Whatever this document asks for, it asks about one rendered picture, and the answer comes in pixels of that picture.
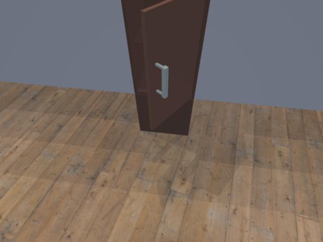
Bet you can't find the cupboard door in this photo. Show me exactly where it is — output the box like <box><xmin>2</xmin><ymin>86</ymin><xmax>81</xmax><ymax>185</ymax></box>
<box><xmin>140</xmin><ymin>0</ymin><xmax>205</xmax><ymax>130</ymax></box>

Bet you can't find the handle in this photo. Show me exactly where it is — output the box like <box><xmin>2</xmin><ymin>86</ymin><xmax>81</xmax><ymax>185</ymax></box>
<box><xmin>155</xmin><ymin>63</ymin><xmax>169</xmax><ymax>99</ymax></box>

